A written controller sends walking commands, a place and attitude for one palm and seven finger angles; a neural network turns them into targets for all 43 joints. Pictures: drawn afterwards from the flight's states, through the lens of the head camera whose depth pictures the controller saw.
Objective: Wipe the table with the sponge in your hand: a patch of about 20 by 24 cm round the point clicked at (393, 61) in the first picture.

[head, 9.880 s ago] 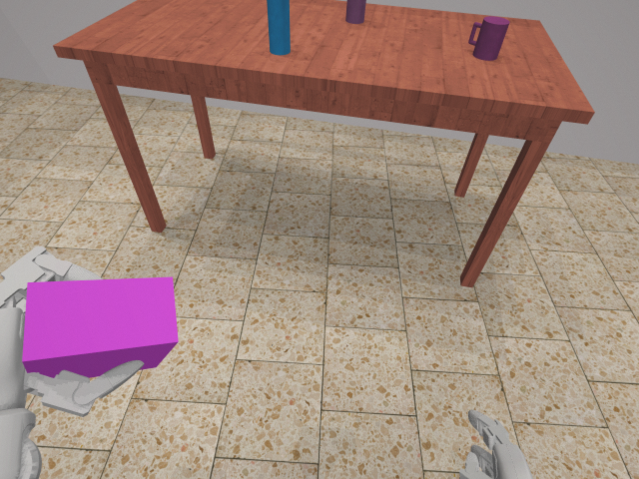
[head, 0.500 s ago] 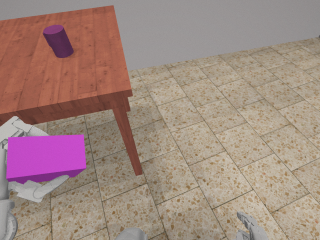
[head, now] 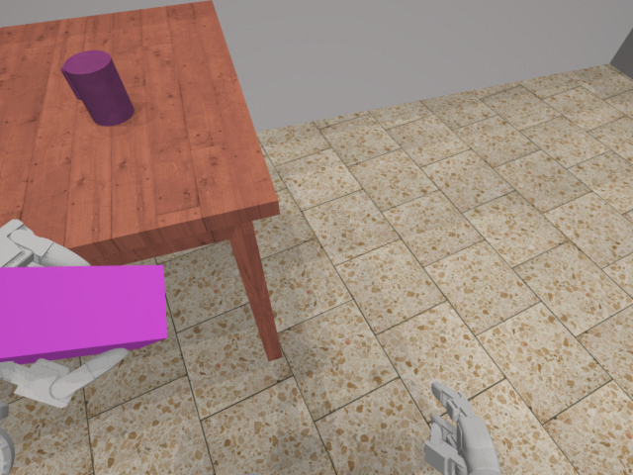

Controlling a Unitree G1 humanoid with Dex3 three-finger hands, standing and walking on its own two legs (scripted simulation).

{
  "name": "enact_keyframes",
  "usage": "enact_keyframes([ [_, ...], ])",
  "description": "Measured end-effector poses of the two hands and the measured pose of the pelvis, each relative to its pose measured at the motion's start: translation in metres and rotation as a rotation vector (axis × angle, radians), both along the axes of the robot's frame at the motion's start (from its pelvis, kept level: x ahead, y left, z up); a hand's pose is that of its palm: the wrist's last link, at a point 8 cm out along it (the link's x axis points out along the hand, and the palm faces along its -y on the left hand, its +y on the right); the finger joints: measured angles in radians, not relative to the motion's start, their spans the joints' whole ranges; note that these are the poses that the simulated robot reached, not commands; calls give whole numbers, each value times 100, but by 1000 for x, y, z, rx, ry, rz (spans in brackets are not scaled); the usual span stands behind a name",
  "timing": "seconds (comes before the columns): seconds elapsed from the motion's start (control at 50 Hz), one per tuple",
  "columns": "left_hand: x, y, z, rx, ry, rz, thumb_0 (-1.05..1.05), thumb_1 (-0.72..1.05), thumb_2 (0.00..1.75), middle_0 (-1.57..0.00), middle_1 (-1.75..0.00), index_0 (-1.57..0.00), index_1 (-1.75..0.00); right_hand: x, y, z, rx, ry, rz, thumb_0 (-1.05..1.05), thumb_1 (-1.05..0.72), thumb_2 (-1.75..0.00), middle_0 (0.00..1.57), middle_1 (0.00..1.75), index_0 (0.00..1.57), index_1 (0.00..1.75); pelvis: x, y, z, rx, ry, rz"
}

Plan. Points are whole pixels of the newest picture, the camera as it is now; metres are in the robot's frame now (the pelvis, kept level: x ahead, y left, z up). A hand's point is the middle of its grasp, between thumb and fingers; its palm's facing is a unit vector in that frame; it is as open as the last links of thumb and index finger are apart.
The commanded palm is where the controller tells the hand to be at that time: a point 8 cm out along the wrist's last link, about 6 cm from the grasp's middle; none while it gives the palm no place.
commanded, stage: come to a stop and stand still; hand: left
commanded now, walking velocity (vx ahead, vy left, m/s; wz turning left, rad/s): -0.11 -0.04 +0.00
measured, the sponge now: (105, 314) +0.23 +0.21 +0.16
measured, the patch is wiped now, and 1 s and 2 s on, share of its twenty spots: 0.00 0.00 0.00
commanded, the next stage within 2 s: look again from close up in 1.74 s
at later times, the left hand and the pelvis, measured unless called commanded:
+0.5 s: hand out of the picture +0.22 +0.31 +0.20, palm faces +0.50 -0.78 -0.37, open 10.2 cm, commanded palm +0.13 +0.30 +0.19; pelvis -0.03 +0.03 +0.01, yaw -2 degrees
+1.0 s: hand out of the picture +0.14 +0.33 +0.17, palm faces +0.46 -0.84 -0.30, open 10.2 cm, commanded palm +0.08 +0.36 +0.19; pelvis -0.07 +0.07 +0.01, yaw +2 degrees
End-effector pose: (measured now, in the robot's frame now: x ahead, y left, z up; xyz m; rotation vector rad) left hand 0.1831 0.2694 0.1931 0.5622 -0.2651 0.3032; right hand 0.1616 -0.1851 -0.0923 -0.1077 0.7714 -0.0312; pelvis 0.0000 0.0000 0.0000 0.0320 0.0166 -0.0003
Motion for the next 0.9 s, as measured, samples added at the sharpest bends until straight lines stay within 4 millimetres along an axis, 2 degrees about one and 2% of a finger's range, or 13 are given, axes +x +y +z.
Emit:
enact_keyframes([
  [0.12,6,-12,2,24,49,1,-1,-51,100,-71,-136,-73,-135,-1,-14,-8,13,42,-11,1,-90,-90,21,30,21,30,4,-8,2,-15,-4,-8],
  [0.24,5,-4,-10,-20,98,42,-1,-51,100,-71,-136,-73,-135,-8,-48,6,-84,55,-64,1,-90,-90,21,30,20,30,1,-9,9,16,0,-17],
  [0.32,-2,-1,-13,-53,77,30,-1,-51,100,-71,-136,-73,-135,-12,-63,18,-166,44,-78,1,-91,-90,20,30,20,30,-5,-3,10,10,-3,-7],
  [0.34,-5,0,-12,-58,65,23,-1,-51,100,-71,-136,-73,-135,-13,-65,21,-183,40,-80,1,-91,-90,20,30,20,30,-7,-1,9,5,-4,-4],
  [0.38,-2,16,6,46,-31,-8,-1,-51,100,-71,-136,-73,-135,-17,-64,26,-222,16,-54,1,-91,-90,20,30,20,30,-13,1,8,-5,0,-3],
  [0.42,-1,43,20,72,-141,24,-1,-51,100,-71,-136,-73,-135,-22,-60,29,-231,-3,-37,1,-91,-90,20,30,20,30,-21,7,6,-29,-5,-13],
  [0.48,-7,71,20,2,-196,81,-1,-51,100,-71,-136,-73,-135,-31,-47,37,-203,-48,-51,1,-91,-90,20,30,20,30,-31,20,6,-33,-24,-23],
  [0.52,-15,73,12,-59,-177,70,-1,-51,100,-71,-136,-73,-135,-38,-35,42,-184,-84,-49,1,-91,-90,20,30,20,30,-35,31,7,-32,-35,-33],
  [0.62,-44,53,-19,-143,-51,-53,-1,-51,100,-71,-136,-73,-135,-54,1,40,-137,-128,-32,1,-91,-90,20,30,20,30,-47,54,6,-28,-59,-38],
  [0.66,-54,57,-25,-136,-19,-62,-1,-51,100,-71,-136,-73,-135,-60,17,38,-122,-119,-14,1,-91,-90,20,30,20,30,-53,58,5,-28,-67,-30],
  [0.72,-66,78,-23,-108,-28,-11,-1,-51,100,-71,-136,-73,-135,-67,38,33,-99,-101,28,1,-90,-90,20,30,20,30,-60,62,5,-31,-76,-12],
  [0.8,-78,105,-8,-98,-113,86,-1,-51,100,-71,-136,-73,-135,-69,60,31,-77,-95,94,2,-90,-90,21,30,20,30,-69,65,5,-35,-87,3],
  [0.9,-87,105,2,-138,-186,102,-1,-51,100,-71,-136,-73,-135,-65,69,35,-65,-120,131,2,-90,-90,21,30,21,30,-71,70,7,-37,-92,14],
])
